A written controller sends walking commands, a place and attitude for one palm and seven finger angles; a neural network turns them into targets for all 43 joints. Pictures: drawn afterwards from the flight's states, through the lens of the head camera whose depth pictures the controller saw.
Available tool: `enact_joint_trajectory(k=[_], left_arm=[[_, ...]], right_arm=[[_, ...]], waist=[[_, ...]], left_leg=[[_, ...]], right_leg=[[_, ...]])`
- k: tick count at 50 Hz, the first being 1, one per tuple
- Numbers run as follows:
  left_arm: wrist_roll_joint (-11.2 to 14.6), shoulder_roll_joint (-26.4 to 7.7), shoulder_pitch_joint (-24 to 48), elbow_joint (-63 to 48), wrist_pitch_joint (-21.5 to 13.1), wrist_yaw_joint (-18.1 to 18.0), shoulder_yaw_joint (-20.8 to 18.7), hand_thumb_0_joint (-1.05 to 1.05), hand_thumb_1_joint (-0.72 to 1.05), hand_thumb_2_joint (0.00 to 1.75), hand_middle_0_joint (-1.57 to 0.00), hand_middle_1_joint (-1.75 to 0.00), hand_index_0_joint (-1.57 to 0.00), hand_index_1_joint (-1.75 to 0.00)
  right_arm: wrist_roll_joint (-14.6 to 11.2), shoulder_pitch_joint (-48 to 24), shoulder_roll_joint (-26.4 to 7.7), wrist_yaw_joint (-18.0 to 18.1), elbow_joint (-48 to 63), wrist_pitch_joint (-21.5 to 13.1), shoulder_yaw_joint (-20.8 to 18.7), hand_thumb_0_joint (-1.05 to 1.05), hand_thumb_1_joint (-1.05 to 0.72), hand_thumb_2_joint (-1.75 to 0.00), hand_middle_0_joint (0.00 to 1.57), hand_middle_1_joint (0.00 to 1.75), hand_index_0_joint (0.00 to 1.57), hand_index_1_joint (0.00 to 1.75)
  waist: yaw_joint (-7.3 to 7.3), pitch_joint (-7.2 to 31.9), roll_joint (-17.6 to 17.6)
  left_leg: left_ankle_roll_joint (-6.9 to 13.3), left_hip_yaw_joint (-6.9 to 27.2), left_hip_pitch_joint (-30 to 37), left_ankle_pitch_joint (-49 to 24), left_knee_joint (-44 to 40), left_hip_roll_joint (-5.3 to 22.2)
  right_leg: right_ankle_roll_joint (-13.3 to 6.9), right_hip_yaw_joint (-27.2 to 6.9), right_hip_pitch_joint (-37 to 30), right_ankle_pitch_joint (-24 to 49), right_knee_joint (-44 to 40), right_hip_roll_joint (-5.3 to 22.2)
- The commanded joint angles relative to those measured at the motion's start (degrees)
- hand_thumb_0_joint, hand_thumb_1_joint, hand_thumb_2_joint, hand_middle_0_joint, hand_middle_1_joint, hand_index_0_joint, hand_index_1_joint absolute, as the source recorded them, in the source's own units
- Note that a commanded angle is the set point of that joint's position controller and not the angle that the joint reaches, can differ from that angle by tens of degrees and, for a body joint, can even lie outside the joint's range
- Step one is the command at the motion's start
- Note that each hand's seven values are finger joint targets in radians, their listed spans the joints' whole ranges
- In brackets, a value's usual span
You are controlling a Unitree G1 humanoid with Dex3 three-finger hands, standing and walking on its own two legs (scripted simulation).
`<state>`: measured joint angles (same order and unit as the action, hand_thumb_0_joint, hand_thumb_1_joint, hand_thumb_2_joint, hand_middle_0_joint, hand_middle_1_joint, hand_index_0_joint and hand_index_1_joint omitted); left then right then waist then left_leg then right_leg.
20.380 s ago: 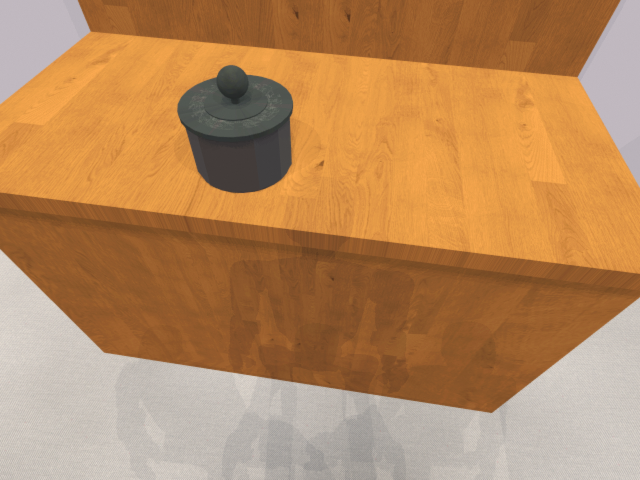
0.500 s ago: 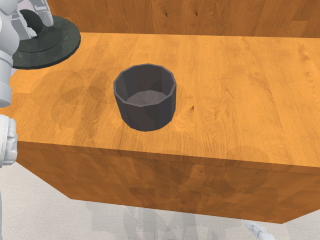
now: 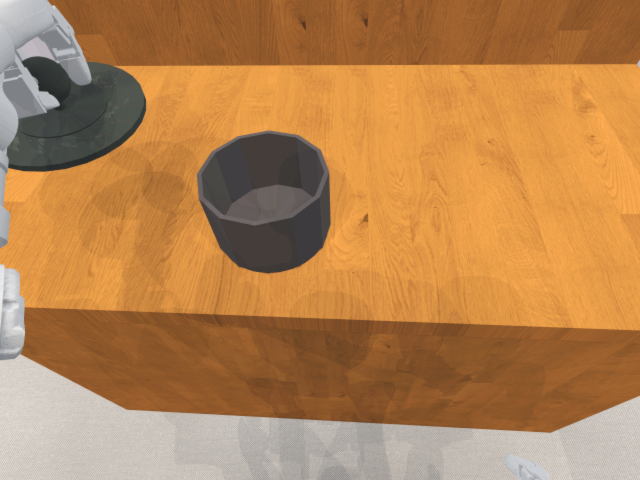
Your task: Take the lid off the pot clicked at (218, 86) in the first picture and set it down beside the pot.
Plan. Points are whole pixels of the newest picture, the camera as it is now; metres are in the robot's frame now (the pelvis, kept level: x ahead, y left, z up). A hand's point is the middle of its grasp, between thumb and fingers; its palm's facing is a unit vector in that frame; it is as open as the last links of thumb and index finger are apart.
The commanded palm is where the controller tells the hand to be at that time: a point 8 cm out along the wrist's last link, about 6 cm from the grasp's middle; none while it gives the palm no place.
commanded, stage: lower the lid onto the table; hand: left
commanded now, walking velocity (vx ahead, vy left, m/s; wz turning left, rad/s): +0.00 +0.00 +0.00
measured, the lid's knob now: (44, 81) +0.49 +0.28 +0.25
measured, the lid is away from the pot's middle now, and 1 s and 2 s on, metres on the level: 0.22 0.22 0.23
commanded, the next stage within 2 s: none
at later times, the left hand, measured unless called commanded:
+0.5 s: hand (41, 130) +0.44 +0.28 +0.22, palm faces -0.27 -0.05 -0.96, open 7.3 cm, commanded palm +0.43 +0.28 +0.30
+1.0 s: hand (63, 150) +0.44 +0.28 +0.19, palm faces -0.31 -0.06 -0.95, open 7.3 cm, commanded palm +0.42 +0.29 +0.27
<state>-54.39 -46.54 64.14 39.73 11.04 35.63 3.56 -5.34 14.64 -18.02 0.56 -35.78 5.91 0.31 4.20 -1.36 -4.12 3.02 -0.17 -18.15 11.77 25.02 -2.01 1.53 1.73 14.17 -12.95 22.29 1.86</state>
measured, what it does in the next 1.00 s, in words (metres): stands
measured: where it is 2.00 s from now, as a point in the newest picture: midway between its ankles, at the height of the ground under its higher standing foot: outside the picture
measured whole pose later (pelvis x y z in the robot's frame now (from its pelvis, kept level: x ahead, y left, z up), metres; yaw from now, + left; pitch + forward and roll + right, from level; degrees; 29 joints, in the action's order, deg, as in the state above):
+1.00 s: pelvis -0.01 +0.00 +0.00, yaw +0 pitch +4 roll -1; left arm -51.9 -44.3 54.6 40.2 4.6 32.7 3.1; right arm -5.1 15.2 -17.8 0.3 -36.2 7.2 -0.5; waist 4.7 -2.0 -3.6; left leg 3.3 0.3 -18.4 11.8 25.9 -2.0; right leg 1.7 2.1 13.7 -12.4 21.9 1.8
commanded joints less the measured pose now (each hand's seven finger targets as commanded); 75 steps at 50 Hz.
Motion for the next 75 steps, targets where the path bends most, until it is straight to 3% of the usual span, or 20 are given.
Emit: enact_joint_trajectory(k=[1,7,10,12,15,17,19,23,27,30,34,36,37,38,41,48,57,62,72,75], left_arm=[[0.11,-20.19,26.95,-12.36,-0.18,-3.55,-7.23,0.0,0.46,1.27,-0.95,-0.73,-1.0,-0.77],[-0.38,-20.8,31.69,-17.67,-0.39,-3.81,-7.22,0.0,0.46,1.27,-0.95,-0.73,-1.0,-0.77],[0.11,-16.26,32.83,-15.19,-0.13,-3.69,-3.8,0.0,0.46,1.27,-0.95,-0.73,-1.0,-0.77],[0.04,-18.66,34.75,-20.18,-0.91,-4.41,-5.2,0.0,0.46,1.27,-0.95,-0.73,-1.0,-0.77],[0.46,-14.45,31.75,-13.42,-0.6,-4.12,-2.84,0.0,0.46,1.27,-0.95,-0.73,-1.0,-0.77],[0.31,-18.17,32.82,-15.72,-1.45,-4.86,-5.18,0.0,0.46,1.27,-0.95,-0.73,-1.0,-0.77],[0.36,-14.17,31.6,-11.59,-1.42,-4.76,-2.39,0.0,0.46,1.27,-0.95,-0.73,-1.0,-0.77],[0.0,-16.74,32.46,-10.11,-2.34,-5.32,-4.26,0.0,0.46,1.27,-0.95,-0.73,-1.0,-0.77],[0.27,-18.76,34.04,-17.11,-3.94,-6.33,-6.36,0.0,0.46,1.27,-0.95,-0.73,-1.0,-0.77],[0.73,-15.25,27.23,-5.95,-3.69,-5.5,-4.62,0.0,0.46,1.27,-0.95,-0.73,-1.0,-0.77],[0.66,-15.52,29.45,-11.11,-4.67,-6.13,-4.38,0.0,0.46,1.27,-0.95,-0.73,-1.0,-0.77],[1.75,-17.01,27.87,-12.33,-5.15,-6.47,-5.86,0.0,0.46,1.27,-0.95,-0.73,-1.0,-0.77],[0.49,-22.54,28.06,-13.63,-5.59,-6.84,-10.71,0.0,0.46,1.27,-0.95,-0.73,-1.0,-0.77],[0.36,-23.32,26.62,-11.88,-5.98,-6.62,-11.69,0.0,0.46,1.27,-0.95,-0.73,-1.0,-0.77],[2.22,-17.27,21.98,-8.84,-6.1,-6.17,-6.77,0.0,0.46,1.27,-0.95,-0.73,-1.0,-0.77],[1.49,-20.36,23.54,-12.52,-6.76,-6.63,-9.94,0.0,0.46,1.27,-0.95,-0.73,-1.0,-0.77],[2.54,-19.06,21.98,-15.36,-7.8,-6.96,-9.03,0.0,0.46,1.27,-0.95,-0.73,-1.0,-0.77],[2.78,-17.83,19.86,-9.0,-8.06,-6.92,-7.54,0.0,0.46,1.27,-0.95,-0.73,-1.0,-0.77],[3.07,-18.53,24.61,-10.45,-10.36,-7.99,-6.87,0.0,0.46,1.27,-0.95,-0.73,-1.0,-0.77],[3.55,-15.87,22.2,-10.92,-10.81,-7.92,-6.06,0.0,0.46,1.27,-0.95,-0.73,-1.0,-0.77]], right_arm=[[-0.32,-2.17,-8.02,0.05,7.68,-1.58,-2.69,0.0,-0.9,-0.9,0.2,0.3,0.2,0.3],[-0.34,-3.56,-7.23,0.33,7.92,-0.84,-2.44,0.0,-0.9,-0.9,0.2,0.3,0.2,0.3],[-0.42,-3.93,-6.83,0.78,7.03,-0.62,-2.38,0.0,-0.9,-0.9,0.2,0.3,0.2,0.3],[-0.22,-3.83,-7.04,0.49,7.19,-0.97,-2.33,0.0,-0.9,-0.9,0.2,0.3,0.2,0.3],[-0.3,-4.03,-6.78,0.78,5.97,-0.88,-2.04,0.0,-0.9,-0.9,0.2,0.3,0.2,0.3],[-0.01,-3.6,-7.2,0.55,6.32,-0.83,-1.98,0.0,-0.9,-0.9,0.2,0.3,0.2,0.3],[-0.32,-4.1,-6.72,0.87,6.12,-0.98,-1.84,0.0,-0.9,-0.9,0.2,0.3,0.2,0.3],[0.13,-3.35,-7.25,1.07,5.85,-0.93,-2.04,0.0,-0.9,-0.9,0.2,0.3,0.2,0.3],[0.64,-2.39,-7.22,0.8,6.31,-1.83,-2.58,0.0,-0.9,-0.9,0.2,0.3,0.2,0.3],[0.07,-1.75,-7.4,0.9,5.52,-1.09,-2.47,0.0,-0.9,-0.9,0.2,0.3,0.2,0.3],[0.07,-2.13,-7.38,0.78,6.33,-1.18,-2.79,0.0,-0.9,-0.9,0.2,0.3,0.2,0.3],[0.63,-0.76,-8.38,0.64,5.9,-1.34,-3.45,0.0,-0.9,-0.9,0.2,0.3,0.2,0.3],[0.64,-0.58,-8.14,0.5,6.24,-1.46,-3.3,0.0,-0.9,-0.9,0.2,0.3,0.2,0.3],[0.69,-1.36,-8.16,0.59,6.66,-1.29,-3.13,0.0,-0.9,-0.9,0.2,0.3,0.2,0.3],[0.27,-0.56,-8.43,0.38,6.28,-0.94,-3.6,0.0,-0.9,-0.9,0.2,0.3,0.2,0.3],[0.61,-0.97,-8.18,0.36,6.51,-0.75,-3.65,0.0,-0.9,-0.9,0.2,0.3,0.2,0.3],[0.6,-1.35,-8.03,0.28,6.54,-0.65,-3.75,0.0,-0.9,-0.9,0.2,0.3,0.2,0.3],[0.34,-1.09,-8.13,0.59,5.79,-0.02,-3.39,0.0,-0.9,-0.9,0.2,0.3,0.2,0.3],[0.65,-0.18,-8.42,1.6,4.34,-0.87,-3.3,0.0,-0.9,-0.9,0.2,0.3,0.2,0.3],[0.78,-0.52,-8.13,1.57,4.39,-1.41,-3.63,0.0,-0.9,-0.9,0.2,0.3,0.2,0.3]], waist=[[-1.23,27.39,-1.96],[-0.87,29.92,-2.22],[0.2,27.34,-2.88],[-0.2,31.39,-4.97],[0.25,25.87,-2.56],[-0.35,29.07,-2.79],[0.28,25.22,-1.62],[0.02,26.09,-1.15],[-0.29,32.04,-5.17],[0.18,23.11,-0.27],[0.22,25.97,-2.26],[0.31,26.96,-3.21],[-0.88,29.24,-2.15],[-1.05,28.35,-1.59],[0.02,24.23,-2.75],[-0.11,26.39,-2.69],[-0.02,28.31,-3.23],[0.41,24.49,-0.56],[0.76,27.46,-4.42],[0.78,27.14,-4.75]], left_leg=[[1.94,2.62,18.26,-29.79,2.4,-0.25],[1.96,2.83,20.05,-27.75,1.92,-0.4],[2.01,3.13,20.28,-25.3,1.91,-0.57],[1.58,3.62,22.69,-27.63,1.87,-0.54],[1.54,3.74,19.84,-23.4,1.52,-0.58],[1.35,3.56,19.52,-22.53,0.94,-0.91],[1.5,3.48,18.13,-20.14,0.78,-0.8],[1.68,3.23,16.67,-15.5,0.42,-0.99],[1.24,4.47,21.78,-23.96,1.04,-0.53],[1.43,3.61,15.61,-16.68,-0.07,-0.68],[1.44,3.66,17.55,-17.61,-0.28,-0.53],[1.54,4.07,18.75,-20.6,0.85,-0.45],[1.51,3.79,18.17,-20.34,0.24,-0.48],[1.88,3.66,16.59,-20.12,0.62,-0.86],[1.59,3.33,16.07,-19.87,0.45,-0.49],[1.84,3.73,17.81,-20.46,0.85,-0.45],[1.63,3.96,19.62,-23.83,1.35,-0.37],[1.73,2.93,15.86,-17.56,0.82,-0.72],[1.51,3.86,18.81,-19.52,1.4,-0.52],[1.7,4.47,20.2,-21.74,2.04,-0.29]], right_leg=[[-3.78,1.39,-4.15,21.5,0.23,-3.13],[-3.39,1.44,-4.11,19.72,0.23,-3.81],[-3.55,2.14,-1.65,18.11,-0.12,-4.01],[-3.6,1.65,-2.63,18.3,0.14,-4.14],[-3.75,2.6,-0.78,16.58,-0.27,-4.2],[-3.81,1.99,-3.35,16.92,-0.22,-4.18],[-3.89,2.45,-1.54,15.87,-0.2,-3.95],[-3.94,2.25,-3.08,14.57,-0.64,-4.02],[-4.09,1.64,-3.34,16.3,0.15,-4.27],[-3.98,2.53,-1.88,14.09,-0.86,-4.3],[-4.14,2.08,-2.35,14.12,-0.4,-4.14],[-4.34,1.82,-2.56,15.72,-0.74,-3.78],[-4.06,1.38,-5.02,16.24,-0.43,-4.31],[-4.22,1.5,-5.84,17.4,-0.21,-4.13],[-4.11,1.79,-3.09,16.16,-0.95,-3.68],[-3.95,1.81,-3.24,16.32,-0.85,-4.4],[-3.73,1.53,-3.43,18.1,-0.38,-4.41],[-3.56,1.88,-3.03,16.44,-0.99,-4.42],[-3.69,2.04,-1.98,16.28,-0.49,-4.67],[-3.67,2.13,-0.63,16.18,-0.5,-4.62]])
